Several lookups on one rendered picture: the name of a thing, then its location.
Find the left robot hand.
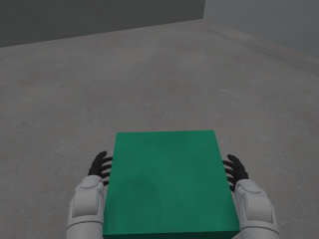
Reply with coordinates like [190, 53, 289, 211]
[88, 151, 113, 186]

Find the left robot forearm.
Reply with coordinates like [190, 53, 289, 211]
[66, 175, 105, 239]

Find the right robot hand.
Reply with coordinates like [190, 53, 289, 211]
[222, 154, 249, 193]

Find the carton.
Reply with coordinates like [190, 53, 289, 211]
[103, 130, 240, 239]

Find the right robot forearm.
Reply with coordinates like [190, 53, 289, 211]
[234, 179, 280, 239]

